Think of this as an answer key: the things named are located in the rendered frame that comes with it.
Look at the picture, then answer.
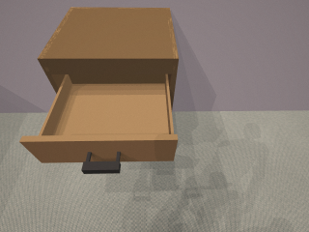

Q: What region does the handle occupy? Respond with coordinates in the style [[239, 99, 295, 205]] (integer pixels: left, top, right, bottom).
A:
[[81, 151, 121, 174]]

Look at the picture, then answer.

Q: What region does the cabinet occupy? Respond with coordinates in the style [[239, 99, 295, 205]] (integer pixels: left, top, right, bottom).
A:
[[37, 7, 179, 111]]

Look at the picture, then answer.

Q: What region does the drawer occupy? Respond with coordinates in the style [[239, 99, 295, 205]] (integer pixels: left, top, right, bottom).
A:
[[19, 73, 179, 163]]

